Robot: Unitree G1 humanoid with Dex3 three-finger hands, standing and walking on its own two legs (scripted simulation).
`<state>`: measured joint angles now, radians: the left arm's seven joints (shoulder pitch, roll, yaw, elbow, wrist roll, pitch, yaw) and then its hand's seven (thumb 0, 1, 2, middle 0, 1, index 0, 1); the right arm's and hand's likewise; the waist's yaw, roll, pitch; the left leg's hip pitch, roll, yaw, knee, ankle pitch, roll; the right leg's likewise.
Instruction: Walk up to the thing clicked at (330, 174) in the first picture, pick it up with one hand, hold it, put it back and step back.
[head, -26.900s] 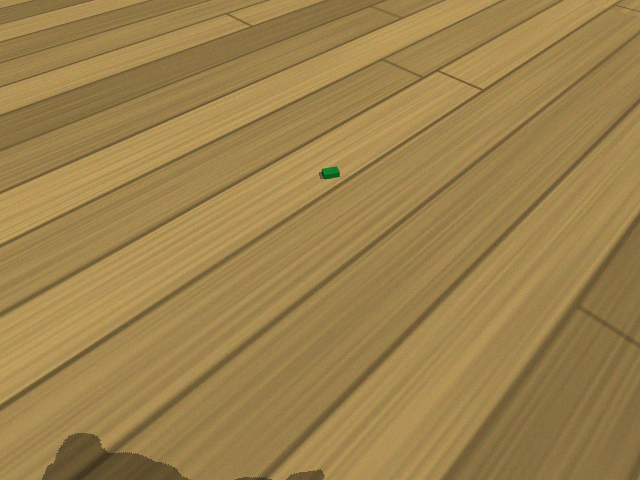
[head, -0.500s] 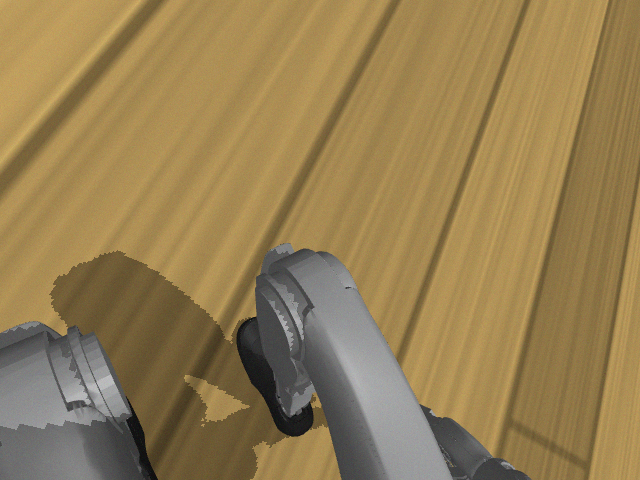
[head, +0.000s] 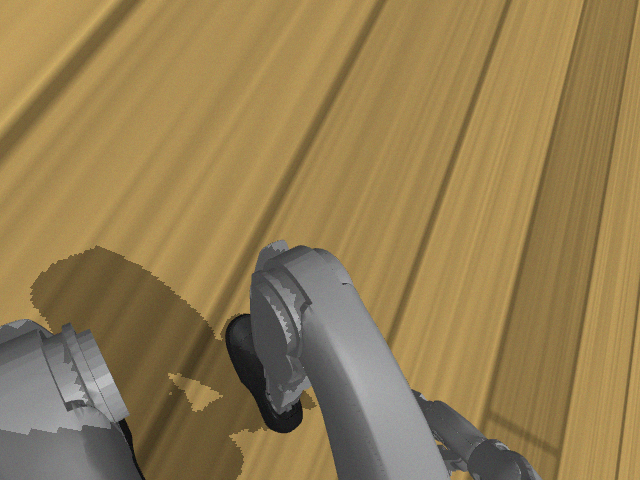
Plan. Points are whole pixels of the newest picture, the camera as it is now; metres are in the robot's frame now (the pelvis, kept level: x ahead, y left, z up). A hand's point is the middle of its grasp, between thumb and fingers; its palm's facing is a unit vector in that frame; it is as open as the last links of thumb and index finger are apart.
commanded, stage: rest palm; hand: left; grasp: from above
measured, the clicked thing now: out of the picture +0.46 +0.35 -0.29
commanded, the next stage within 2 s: close in 0.66 s
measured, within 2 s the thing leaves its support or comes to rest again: neither
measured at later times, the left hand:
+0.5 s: hand out of the picture +0.44 +0.34 -0.26, palm faces -0.41 -0.20 -0.89, open 13.2 cm
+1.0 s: hand out of the picture +0.44 +0.34 -0.26, palm faces -0.40 -0.19 -0.90, open 12.6 cm
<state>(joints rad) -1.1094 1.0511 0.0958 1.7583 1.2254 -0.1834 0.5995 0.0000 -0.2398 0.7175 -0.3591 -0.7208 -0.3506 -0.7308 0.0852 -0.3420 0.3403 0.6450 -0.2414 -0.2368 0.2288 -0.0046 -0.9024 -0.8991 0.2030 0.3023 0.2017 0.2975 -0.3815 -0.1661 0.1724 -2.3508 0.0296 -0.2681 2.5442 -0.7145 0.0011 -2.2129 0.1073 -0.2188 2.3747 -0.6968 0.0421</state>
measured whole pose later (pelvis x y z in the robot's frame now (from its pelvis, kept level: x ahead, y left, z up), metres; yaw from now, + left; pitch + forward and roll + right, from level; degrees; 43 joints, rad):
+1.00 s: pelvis -0.01 +0.00 +0.01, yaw -1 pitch +27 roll -16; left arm -1.12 1.09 0.07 1.77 1.19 -0.16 0.63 0.00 -0.26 0.78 -0.32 -0.79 -0.31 -0.81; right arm 0.08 -0.36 0.38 0.61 -0.25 -0.25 0.23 0.00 -0.90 -0.90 0.20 0.30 0.20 0.30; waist -0.40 -0.19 0.21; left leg -2.33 0.04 -0.29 2.53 -0.70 0.01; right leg -2.19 0.12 -0.23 2.34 -0.67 0.05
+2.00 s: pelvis -0.01 +0.00 +0.01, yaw -1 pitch +26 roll -16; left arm -1.11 1.09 0.09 1.76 1.20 -0.17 0.62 0.01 0.38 0.22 -0.78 -0.48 -0.81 -0.39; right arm 0.08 -0.37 0.39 0.60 -0.24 -0.24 0.22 0.00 -0.89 -0.90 0.20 0.30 0.20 0.30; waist -0.40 -0.18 0.22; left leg -2.33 0.04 -0.29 2.53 -0.70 0.01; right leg -2.19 0.12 -0.23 2.33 -0.66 0.05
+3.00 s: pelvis -0.01 +0.00 +0.01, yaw +2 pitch +31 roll -13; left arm -1.01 0.88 0.05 1.45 1.12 -0.08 0.36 0.00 0.38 0.09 -0.97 -0.23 -0.97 -0.17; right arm 0.14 -0.33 0.22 0.64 -0.15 -0.14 0.22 0.00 -0.90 -0.89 0.20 0.30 0.20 0.30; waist -0.29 -0.04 0.03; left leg -2.35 0.03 -0.21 2.46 -0.68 0.01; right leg -2.23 0.09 -0.18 2.33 -0.67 0.03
